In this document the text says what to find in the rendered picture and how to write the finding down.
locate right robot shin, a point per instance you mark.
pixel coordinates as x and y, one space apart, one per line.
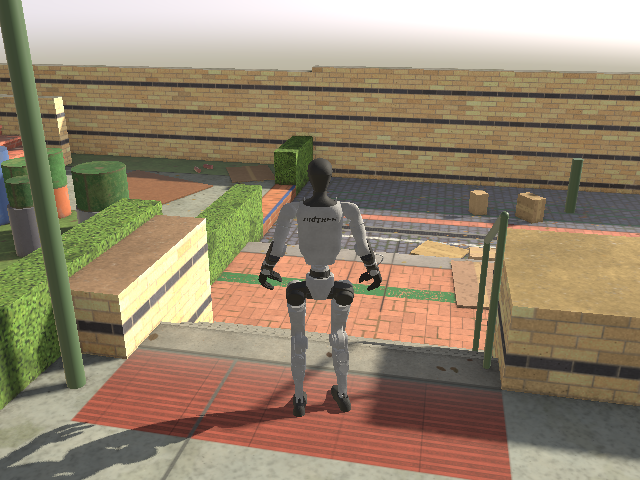
341 366

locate right robot upper arm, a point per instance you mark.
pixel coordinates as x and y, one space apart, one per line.
352 212

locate right robot hand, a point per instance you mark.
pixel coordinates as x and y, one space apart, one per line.
377 280

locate left robot upper arm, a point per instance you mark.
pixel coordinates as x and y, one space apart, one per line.
287 212

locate left robot forearm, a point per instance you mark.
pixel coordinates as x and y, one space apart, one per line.
269 262

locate left robot hand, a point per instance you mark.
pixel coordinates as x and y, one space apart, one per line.
274 275

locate right robot forearm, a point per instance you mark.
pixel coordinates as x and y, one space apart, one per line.
370 262

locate robot head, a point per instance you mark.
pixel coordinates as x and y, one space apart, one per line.
319 173

